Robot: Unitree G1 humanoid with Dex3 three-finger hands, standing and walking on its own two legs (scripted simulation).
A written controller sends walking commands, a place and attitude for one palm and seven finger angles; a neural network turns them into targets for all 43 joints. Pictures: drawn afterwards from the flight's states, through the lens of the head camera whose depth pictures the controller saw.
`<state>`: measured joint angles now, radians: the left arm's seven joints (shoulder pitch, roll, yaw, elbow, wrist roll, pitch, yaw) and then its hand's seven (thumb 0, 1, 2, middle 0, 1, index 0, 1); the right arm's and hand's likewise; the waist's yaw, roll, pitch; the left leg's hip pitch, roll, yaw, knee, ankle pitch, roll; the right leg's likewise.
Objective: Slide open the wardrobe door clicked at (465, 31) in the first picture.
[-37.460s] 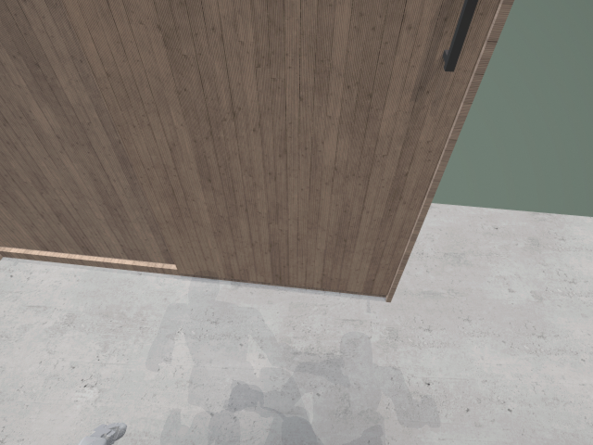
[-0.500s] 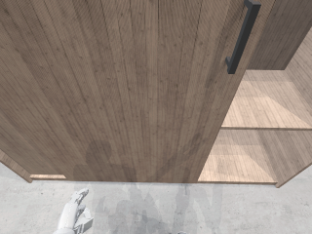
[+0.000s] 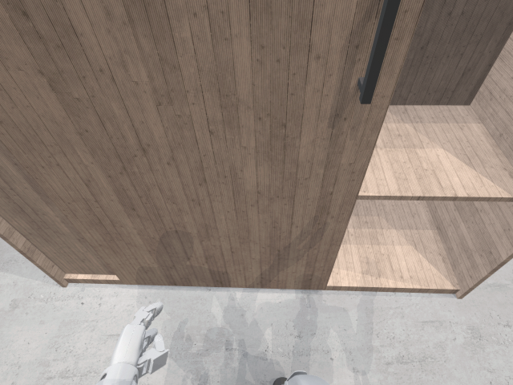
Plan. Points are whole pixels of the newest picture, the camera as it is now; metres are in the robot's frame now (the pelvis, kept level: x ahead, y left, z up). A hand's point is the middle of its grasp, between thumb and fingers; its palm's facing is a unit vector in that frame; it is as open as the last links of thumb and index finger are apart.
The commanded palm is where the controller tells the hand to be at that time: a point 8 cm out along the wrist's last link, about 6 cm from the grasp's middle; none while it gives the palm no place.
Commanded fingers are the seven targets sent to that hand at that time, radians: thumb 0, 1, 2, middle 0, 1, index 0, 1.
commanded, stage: step back with the hand held close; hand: right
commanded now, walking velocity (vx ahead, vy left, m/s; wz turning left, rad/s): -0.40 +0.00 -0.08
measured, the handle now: (375, 47) +0.53 -0.20 +0.26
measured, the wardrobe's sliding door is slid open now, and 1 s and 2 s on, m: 0.52 0.52 0.52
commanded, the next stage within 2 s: stop stepping back and stand still in 0.04 s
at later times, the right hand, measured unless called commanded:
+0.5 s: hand out of the picture +0.12 -0.32 +0.16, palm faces +0.51 +0.80 -0.32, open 7.4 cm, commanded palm +0.06 -0.34 +0.18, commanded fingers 0.00 -0.90 -0.90 0.20 0.30 0.20 0.30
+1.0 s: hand out of the picture +0.13 -0.33 +0.15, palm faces +0.42 +0.82 -0.39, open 7.4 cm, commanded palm +0.06 -0.36 +0.18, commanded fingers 0.00 -0.90 -0.90 0.20 0.30 0.20 0.30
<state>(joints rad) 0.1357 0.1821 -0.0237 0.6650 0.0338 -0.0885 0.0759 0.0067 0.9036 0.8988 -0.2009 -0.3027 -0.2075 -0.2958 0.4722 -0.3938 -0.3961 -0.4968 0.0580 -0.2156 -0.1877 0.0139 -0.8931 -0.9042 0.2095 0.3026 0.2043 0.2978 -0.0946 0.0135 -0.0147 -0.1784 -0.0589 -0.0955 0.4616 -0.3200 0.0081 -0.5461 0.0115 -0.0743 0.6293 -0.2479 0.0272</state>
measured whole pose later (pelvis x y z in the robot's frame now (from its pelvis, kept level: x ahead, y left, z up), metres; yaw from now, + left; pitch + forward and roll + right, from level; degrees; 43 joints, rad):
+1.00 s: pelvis -0.09 -0.06 +0.00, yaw +1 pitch +0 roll +1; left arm 0.18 0.19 -0.03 0.65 0.00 -0.13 0.08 0.01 0.90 0.90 -0.20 -0.30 -0.21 -0.30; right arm 0.49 -0.37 -0.38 -0.43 0.05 -0.16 -0.16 0.02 -0.89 -0.90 0.21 0.30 0.20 0.30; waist -0.02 0.01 0.01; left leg -0.20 -0.01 0.04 0.50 -0.30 0.00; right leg -0.29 0.00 -0.04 0.55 -0.26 -0.03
